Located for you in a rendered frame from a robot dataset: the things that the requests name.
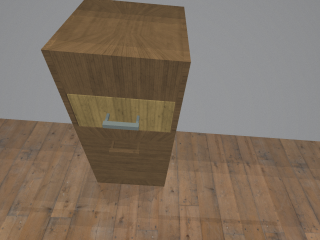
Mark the handle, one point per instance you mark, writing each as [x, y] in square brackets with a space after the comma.
[120, 125]
[122, 151]

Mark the drawer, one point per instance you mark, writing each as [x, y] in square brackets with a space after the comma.
[91, 111]

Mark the cabinet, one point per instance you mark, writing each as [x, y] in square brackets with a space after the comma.
[123, 49]

